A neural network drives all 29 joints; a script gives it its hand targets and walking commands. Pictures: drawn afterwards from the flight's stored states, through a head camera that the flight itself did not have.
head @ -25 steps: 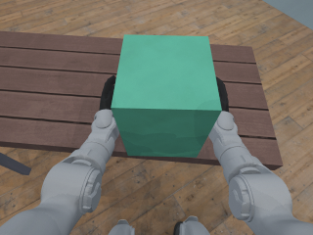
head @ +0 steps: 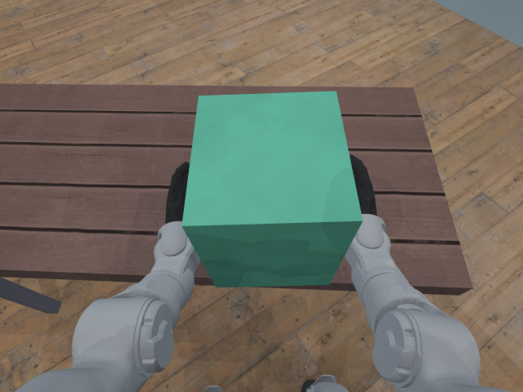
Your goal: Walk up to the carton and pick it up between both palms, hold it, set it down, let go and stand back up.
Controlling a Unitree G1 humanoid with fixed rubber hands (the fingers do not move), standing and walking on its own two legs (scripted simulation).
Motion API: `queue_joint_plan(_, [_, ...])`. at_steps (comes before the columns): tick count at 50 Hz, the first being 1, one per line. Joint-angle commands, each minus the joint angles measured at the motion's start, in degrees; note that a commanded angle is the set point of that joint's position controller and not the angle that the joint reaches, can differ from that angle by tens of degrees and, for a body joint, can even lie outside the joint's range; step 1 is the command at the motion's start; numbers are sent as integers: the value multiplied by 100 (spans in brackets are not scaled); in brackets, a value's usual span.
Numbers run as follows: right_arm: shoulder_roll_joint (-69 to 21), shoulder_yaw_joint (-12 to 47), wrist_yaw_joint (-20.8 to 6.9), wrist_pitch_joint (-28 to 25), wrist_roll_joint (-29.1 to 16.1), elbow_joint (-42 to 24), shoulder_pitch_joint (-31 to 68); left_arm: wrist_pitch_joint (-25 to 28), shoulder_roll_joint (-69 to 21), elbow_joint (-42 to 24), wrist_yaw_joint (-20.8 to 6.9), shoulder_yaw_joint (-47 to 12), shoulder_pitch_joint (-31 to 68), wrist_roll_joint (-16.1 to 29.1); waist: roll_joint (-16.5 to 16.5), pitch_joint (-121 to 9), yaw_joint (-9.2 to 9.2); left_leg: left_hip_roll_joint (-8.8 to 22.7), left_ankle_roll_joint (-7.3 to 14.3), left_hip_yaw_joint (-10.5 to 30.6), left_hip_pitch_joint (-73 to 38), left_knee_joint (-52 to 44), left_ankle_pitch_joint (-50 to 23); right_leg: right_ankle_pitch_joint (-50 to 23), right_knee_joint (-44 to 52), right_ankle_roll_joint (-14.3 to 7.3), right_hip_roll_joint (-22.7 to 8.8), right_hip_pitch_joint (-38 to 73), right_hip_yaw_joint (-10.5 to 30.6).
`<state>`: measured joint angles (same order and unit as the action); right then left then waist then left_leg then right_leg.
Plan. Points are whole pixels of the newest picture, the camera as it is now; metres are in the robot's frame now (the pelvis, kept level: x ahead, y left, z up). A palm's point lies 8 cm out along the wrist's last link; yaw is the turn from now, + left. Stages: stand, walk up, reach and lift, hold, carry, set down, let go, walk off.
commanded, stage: reach and lift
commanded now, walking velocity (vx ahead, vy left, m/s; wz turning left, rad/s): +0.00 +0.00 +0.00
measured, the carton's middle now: (270, 199) +0.42 -0.01 +0.01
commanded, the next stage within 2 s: none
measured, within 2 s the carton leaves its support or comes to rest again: leaves its support in 1.56 s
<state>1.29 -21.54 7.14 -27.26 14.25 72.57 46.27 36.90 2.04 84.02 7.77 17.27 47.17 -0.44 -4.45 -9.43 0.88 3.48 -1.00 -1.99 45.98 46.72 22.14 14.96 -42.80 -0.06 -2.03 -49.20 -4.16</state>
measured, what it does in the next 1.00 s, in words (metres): stands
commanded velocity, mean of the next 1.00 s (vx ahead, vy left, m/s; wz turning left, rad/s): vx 0.00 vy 0.00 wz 0.00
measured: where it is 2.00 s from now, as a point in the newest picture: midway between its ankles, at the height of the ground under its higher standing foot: outside the picture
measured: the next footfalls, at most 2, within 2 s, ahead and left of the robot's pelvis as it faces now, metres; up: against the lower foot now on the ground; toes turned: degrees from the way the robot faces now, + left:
none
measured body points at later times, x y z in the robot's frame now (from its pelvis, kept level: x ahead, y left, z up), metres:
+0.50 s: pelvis +0.00 +0.01 +0.01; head +0.12 +0.00 +0.44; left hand +0.41 +0.14 +0.00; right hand +0.42 -0.16 +0.00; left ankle -0.01 +0.13 -0.70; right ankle +0.04 -0.12 -0.70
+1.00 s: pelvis -0.01 +0.01 +0.01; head +0.11 +0.00 +0.44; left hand +0.41 +0.14 +0.00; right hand +0.42 -0.15 +0.01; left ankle -0.01 +0.13 -0.70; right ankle +0.04 -0.12 -0.70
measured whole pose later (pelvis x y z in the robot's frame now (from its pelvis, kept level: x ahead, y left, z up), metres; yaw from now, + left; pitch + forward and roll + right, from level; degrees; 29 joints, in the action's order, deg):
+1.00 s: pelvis -0.01 +0.01 +0.01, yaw -2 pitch +27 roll -2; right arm 5.0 -16.8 9.0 -39.0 12.6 80.6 47.8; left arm 43.6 0.1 82.4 9.6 14.6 45.9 0.6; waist -2.9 -13.1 -0.5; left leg 4.1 -0.2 -2.7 51.1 42.8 18.6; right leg 9.1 -35.1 0.4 -1.0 -52.8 -3.5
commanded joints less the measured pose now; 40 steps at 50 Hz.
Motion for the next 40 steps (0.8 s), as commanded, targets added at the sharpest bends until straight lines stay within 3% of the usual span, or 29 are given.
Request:
queue_joint_plan(1, [-3604,1668,-994,-324,707,174,2384,310,-3023,-408,-873,-1251,2690,-885,401,-3653,1,-487,-204,-154,-484,-643,-2414,-3019,117,32,420,3846,151])
queue_joint_plan(8, [-3719,1967,-999,-437,581,214,2247,429,-3131,-387,-853,-1415,2528,-911,383,-3599,-51,-507,-179,-95,-525,-742,-2463,-3047,274,37,406,3773,177])
queue_joint_plan(13, [-3636,1762,-960,-429,671,362,2190,385,-3201,-268,-836,-1406,2559,-994,405,-3501,60,-471,-192,-71,-623,-786,-2410,-2893,410,9,440,3564,125])
queue_joint_plan(14, [-3637,1766,-973,-427,650,392,2106,392,-3226,-254,-824,-1383,2496,-1016,232,-3507,17,-470,-221,-78,-608,-815,-2408,-2823,443,-6,440,3491,146])
queue_joint_plan(18, [-3673,1796,-973,-468,650,389,2106,410,-3299,-212,-814,-1409,2399,-1037,337,-3658,-32,-436,-184,-52,-726,-767,-2471,-2857,487,-26,442,3354,143])
queue_joint_plan(22, [-3565,1642,-981,-471,790,482,2091,369,-3300,-259,-788,-1405,2458,-1082,172,-3633,-46,-430,-229,-128,-829,-777,-2388,-2571,559,-69,431,3202,114])
queue_joint_plan(24, [-3588,1560,-950,-475,810,505,2120,357,-3244,-187,-797,-1354,2461,-1078,357,-3622,2,-435,-185,-100,-777,-800,-2300,-2490,607,-42,434,3197,128])
queue_joint_plan(29, [-3656,1653,-937,-670,846,472,2242,475,-3410,-336,-769,-1477,2576,-1075,252,-3990,-42,-412,-221,-107,-833,-769,-2564,-2866,552,-47,459,3223,91])
queue_joint_plan(31, [-3668,1671,-924,-750,915,495,2256,544,-3411,-364,-757,-1481,2623,-1071,283,-4026,-26,-437,-210,-146,-777,-730,-2583,-2967,500,-26,467,3275,58])
queue_joint_plan(33, [-3680,1850,-875,-885,849,346,2333,599,-3447,-282,-764,-1427,2509,-1084,429,-4146,-121,-437,-174,-141,-704,-696,-2703,-3277,432,19,473,3464,92])
queue_joint_plan(36, [-3699,1910,-826,-1060,865,461,2304,716,-3593,-427,-750,-1571,2564,-1042,279,-4323,9,-456,-204,-110,-691,-686,-2905,-3566,411,4,486,3473,79])
queue_joint_plan(40, [-3709,2006,-785,-1335,842,264,2603,804,-3709,-483,-742,-1592,2506,-1086,326,-4472,-66,-456,-219,-93,-645,-678,-2932,-3640,429,10,509,3433,78])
